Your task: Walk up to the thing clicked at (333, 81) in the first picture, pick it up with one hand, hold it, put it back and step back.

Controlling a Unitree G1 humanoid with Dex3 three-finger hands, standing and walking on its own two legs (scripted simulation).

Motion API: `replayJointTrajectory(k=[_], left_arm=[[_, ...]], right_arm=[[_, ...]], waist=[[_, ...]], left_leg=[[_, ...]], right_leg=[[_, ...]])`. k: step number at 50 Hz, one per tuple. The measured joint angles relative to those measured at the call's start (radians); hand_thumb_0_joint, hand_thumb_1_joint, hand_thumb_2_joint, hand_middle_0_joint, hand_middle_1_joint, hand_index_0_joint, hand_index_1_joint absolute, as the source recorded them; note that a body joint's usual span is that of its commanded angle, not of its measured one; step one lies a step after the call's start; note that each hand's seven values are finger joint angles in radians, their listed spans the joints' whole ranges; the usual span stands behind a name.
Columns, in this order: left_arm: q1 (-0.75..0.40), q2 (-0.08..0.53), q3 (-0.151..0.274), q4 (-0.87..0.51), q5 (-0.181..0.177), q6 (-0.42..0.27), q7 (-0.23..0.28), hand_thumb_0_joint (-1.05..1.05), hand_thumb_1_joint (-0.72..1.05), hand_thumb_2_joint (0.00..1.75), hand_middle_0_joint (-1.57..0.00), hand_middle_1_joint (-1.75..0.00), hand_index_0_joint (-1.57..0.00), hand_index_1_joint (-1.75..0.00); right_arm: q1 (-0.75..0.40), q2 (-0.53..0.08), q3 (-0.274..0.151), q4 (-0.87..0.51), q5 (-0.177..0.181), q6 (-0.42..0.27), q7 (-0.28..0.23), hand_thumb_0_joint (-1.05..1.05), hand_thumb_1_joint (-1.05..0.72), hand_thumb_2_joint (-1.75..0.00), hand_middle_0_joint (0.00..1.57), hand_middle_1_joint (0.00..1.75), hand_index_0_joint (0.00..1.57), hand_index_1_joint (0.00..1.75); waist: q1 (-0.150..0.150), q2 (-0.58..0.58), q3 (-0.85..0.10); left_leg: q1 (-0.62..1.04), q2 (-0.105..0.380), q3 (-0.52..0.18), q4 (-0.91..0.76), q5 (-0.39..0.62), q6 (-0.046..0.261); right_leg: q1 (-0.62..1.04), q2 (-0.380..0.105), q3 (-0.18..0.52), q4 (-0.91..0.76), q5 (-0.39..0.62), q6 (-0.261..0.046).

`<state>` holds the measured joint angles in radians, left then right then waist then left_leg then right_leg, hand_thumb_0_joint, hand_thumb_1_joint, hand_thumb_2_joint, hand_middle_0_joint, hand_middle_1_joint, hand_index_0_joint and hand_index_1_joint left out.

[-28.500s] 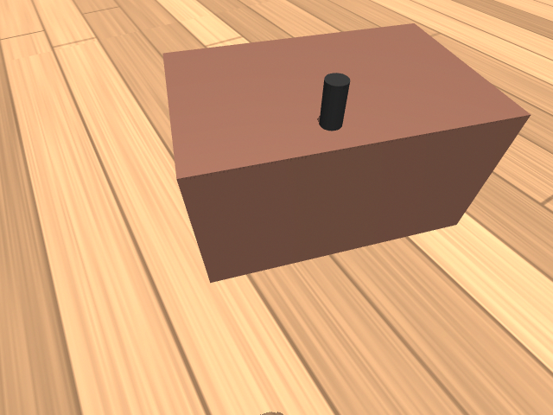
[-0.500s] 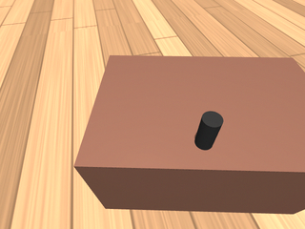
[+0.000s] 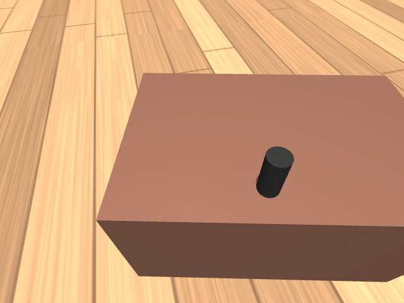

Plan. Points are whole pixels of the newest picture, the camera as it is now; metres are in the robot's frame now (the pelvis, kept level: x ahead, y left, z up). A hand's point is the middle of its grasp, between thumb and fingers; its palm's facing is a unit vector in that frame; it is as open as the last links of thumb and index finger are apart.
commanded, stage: stand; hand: right
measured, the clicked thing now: (273, 173) +0.48 -0.18 -0.11
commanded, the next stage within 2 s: step back in 0.26 s
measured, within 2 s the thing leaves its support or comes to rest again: neither
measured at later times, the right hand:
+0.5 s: hand out of the picture +0.06 -0.26 -0.17, palm faces -0.01 +0.92 -0.40, open 7.4 cm
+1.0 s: hand out of the picture -0.06 -0.23 -0.17, palm faces +0.05 +0.92 -0.40, open 7.4 cm
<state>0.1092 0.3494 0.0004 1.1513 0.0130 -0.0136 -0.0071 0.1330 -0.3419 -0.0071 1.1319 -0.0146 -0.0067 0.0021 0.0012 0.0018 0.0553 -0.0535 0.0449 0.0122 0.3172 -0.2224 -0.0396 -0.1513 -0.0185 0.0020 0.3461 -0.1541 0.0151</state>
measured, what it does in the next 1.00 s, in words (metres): walks backwards: right foot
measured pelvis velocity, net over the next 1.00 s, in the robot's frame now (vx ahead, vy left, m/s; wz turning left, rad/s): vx -0.13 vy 0.04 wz -0.10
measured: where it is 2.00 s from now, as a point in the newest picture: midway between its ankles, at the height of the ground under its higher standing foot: outside the picture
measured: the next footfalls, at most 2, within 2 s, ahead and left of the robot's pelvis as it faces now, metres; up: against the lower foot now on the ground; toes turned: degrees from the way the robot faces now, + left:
right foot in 1.00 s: -0.12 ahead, -0.08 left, +0.00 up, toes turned -1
left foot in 1.32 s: -0.19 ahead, +0.16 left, +0.00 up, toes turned -4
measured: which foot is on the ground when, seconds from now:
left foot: down 0.00-1.00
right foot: down 0.00-0.58, up 0.60-0.98, down 1.00-1.00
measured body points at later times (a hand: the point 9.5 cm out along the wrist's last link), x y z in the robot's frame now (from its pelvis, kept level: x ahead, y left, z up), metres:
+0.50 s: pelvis -0.04 +0.02 -0.02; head +0.03 +0.02 +0.43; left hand +0.08 +0.33 -0.14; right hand +0.06 -0.31 -0.14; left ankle -0.06 +0.14 -0.72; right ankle +0.02 -0.13 -0.75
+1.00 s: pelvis -0.13 +0.04 -0.03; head -0.06 +0.04 +0.41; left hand +0.00 +0.35 -0.15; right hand -0.06 -0.28 -0.15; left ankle -0.08 +0.15 -0.75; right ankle -0.16 -0.08 -0.75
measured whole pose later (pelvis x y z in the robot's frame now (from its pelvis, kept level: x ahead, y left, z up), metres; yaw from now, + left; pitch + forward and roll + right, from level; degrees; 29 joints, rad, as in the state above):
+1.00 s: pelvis -0.13 +0.04 -0.03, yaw -5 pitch -2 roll -1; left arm 0.14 0.38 0.07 0.87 0.03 0.05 0.00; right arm 0.14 -0.37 -0.05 0.86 -0.02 0.03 -0.02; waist 0.00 0.00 0.20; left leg -0.36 0.04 0.06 0.70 -0.31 0.02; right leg -0.24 0.05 0.06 0.64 -0.37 -0.01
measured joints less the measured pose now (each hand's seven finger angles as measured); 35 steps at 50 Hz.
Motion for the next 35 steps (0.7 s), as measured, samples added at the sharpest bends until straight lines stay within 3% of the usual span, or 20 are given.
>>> replayJointTrajectory(k=[14,18,21,25,27,28,29,30,32,35], left_arm=[[0.002,0.001,0.005,-0.012,-0.002,0.006,-0.003,0.0,0.9,0.9,-0.2,-0.3,-0.2,-0.3],[-0.021,0.011,0.03,-0.073,-0.014,0.017,0.002,0.0,0.9,0.9,-0.2,-0.3,-0.2,-0.3],[-0.043,0.022,0.039,-0.12,-0.01,0.027,0.006,0.0,0.9,0.9,-0.2,-0.3,-0.2,-0.3],[-0.065,0.036,0.044,-0.179,0.013,0.044,0.011,0.0,0.9,0.9,-0.2,-0.3,-0.2,-0.3],[-0.078,0.048,0.042,-0.203,0.02,0.053,0.015,0.0,0.9,0.9,-0.2,-0.3,-0.2,-0.3],[-0.084,0.054,0.041,-0.217,0.02,0.059,0.016,0.0,0.9,0.9,-0.2,-0.3,-0.2,-0.3],[-0.091,0.06,0.041,-0.231,0.017,0.065,0.016,0.0,0.9,0.9,-0.2,-0.3,-0.2,-0.3],[-0.106,0.069,0.044,-0.24,0.012,0.071,0.02,0.0,0.9,0.9,-0.2,-0.3,-0.2,-0.3],[-0.119,0.075,0.052,-0.249,0.011,0.08,0.033,0.0,0.9,0.9,-0.2,-0.3,-0.2,-0.3],[-0.107,0.074,0.052,-0.251,0.005,0.083,0.041,0.0,0.91,0.9,-0.2,-0.3,-0.2,-0.3]], right_arm=[[0.003,-0.003,-0.004,-0.004,-0.001,0.004,0.003,0.01,-0.9,-0.9,0.21,0.3,0.2,0.3],[-0.028,-0.019,-0.02,-0.047,0.013,0.022,0.005,0.01,-0.9,-0.9,0.21,0.3,0.2,0.3],[-0.051,-0.039,-0.035,-0.087,0.018,0.038,0.002,0.0,-0.9,-0.9,0.21,0.3,0.2,0.3],[-0.057,-0.061,-0.052,-0.145,0.016,0.055,0.007,0.0,-0.9,-0.9,0.21,0.3,0.2,0.3],[-0.042,-0.065,-0.057,-0.168,0.015,0.052,0.009,0.0,-0.9,-0.9,0.21,0.3,0.2,0.3],[-0.03,-0.067,-0.06,-0.178,0.011,0.047,0.01,0.0,-0.9,-0.9,0.21,0.3,0.2,0.3],[-0.016,-0.07,-0.063,-0.185,0.001,0.04,0.009,0.0,-0.9,-0.9,0.21,0.3,0.2,0.3],[-0.01,-0.059,-0.068,-0.183,-0.011,0.036,0.006,0.0,-0.9,-0.9,0.21,0.3,0.2,0.29],[0.004,-0.038,-0.061,-0.182,-0.021,0.038,0.009,0.0,-0.9,-0.9,0.21,0.3,0.2,0.29],[0.028,-0.011,-0.049,-0.181,-0.023,0.041,0.001,0.0,-0.9,-0.9,0.21,0.3,0.2,0.3]], waist=[[0.0,0.003,0.003],[0.0,0.006,0.057],[0.001,0.006,0.094],[0.001,-0.017,0.119],[-0.006,-0.027,0.117],[-0.012,-0.03,0.113],[-0.016,-0.032,0.109],[-0.01,-0.053,0.123],[-0.011,-0.069,0.144],[-0.023,-0.072,0.141]], left_leg=[[-0.018,0.001,0.001,0.013,-0.007,0.001],[-0.095,0.003,-0.003,0.122,-0.042,0.009],[-0.181,-0.009,-0.012,0.262,-0.06,0.04],[-0.274,-0.071,-0.038,0.512,-0.265,0.08],[-0.264,-0.075,-0.034,0.493,-0.244,0.084],[-0.242,-0.07,-0.029,0.428,-0.186,0.083],[-0.221,-0.067,-0.031,0.368,-0.172,0.069],[-0.223,-0.077,-0.021,0.375,-0.186,0.066],[-0.229,-0.077,-0.016,0.391,-0.182,0.072],[-0.222,-0.064,-0.022,0.338,-0.135,0.079]], right_leg=[[-0.018,0.001,0.002,0.012,-0.006,-0.001],[-0.078,0.004,0.001,0.085,-0.023,-0.005],[-0.125,-0.003,0.005,0.136,-0.031,-0.006],[-0.192,-0.028,0.029,0.203,-0.036,-0.004],[-0.23,-0.037,0.033,0.241,-0.042,0.01],[-0.253,-0.04,0.033,0.27,-0.051,0.018],[-0.282,-0.04,0.032,0.31,-0.066,0.012],[-0.305,-0.031,0.067,0.366,-0.144,-0.003],[-0.336,0.046,0.153,0.513,-0.319,-0.021],[-0.371,0.145,0.192,0.74,-0.355,-0.029]])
